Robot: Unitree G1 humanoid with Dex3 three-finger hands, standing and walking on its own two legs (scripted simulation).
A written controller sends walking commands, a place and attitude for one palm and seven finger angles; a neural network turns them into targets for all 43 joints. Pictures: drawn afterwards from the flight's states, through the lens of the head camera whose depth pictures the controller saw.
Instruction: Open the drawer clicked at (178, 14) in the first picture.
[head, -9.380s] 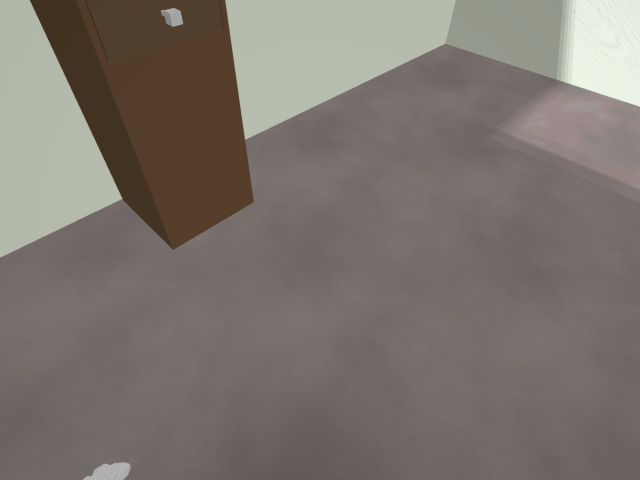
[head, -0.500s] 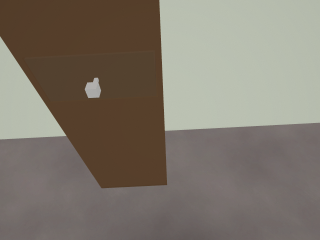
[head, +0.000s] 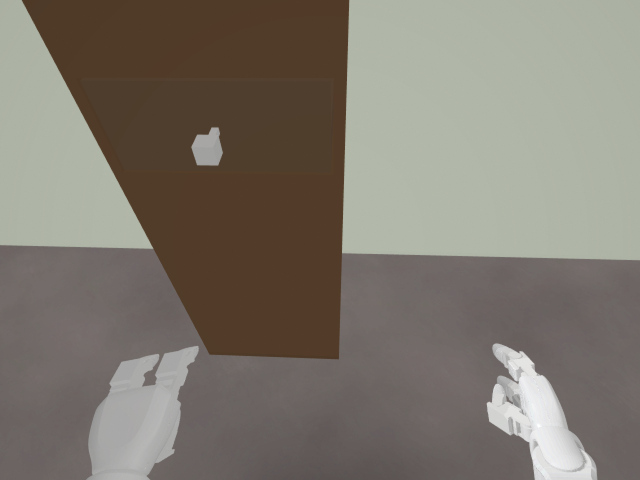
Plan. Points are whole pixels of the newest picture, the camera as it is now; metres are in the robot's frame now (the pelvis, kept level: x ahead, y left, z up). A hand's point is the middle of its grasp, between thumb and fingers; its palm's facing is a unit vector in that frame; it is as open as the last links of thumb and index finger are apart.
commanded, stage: raise the hand with hooked fingers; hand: left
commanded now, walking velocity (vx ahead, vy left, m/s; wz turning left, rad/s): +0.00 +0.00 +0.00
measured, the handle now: (210, 143) +0.56 +0.28 +0.12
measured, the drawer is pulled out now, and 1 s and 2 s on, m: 0.00 0.00 0.00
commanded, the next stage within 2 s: move the hooked fingers above the handle in 1.60 s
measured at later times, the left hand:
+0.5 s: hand (127, 314) +0.25 +0.27 +0.09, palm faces +0.05 -0.11 -0.99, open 11.6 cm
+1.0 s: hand (99, 199) +0.31 +0.28 +0.21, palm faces +0.15 -0.02 -0.99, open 13.8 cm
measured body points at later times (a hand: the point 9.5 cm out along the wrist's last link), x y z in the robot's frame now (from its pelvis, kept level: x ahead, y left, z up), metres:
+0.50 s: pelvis +0.01 +0.04 +0.02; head +0.01 +0.00 +0.46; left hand +0.24 +0.27 +0.14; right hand +0.20 -0.17 -0.10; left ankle -0.01 +0.15 -0.72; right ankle +0.04 -0.10 -0.72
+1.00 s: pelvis +0.02 +0.03 +0.02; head +0.01 -0.03 +0.47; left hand +0.30 +0.28 +0.26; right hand +0.27 -0.16 -0.06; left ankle -0.01 +0.15 -0.72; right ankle +0.05 -0.10 -0.72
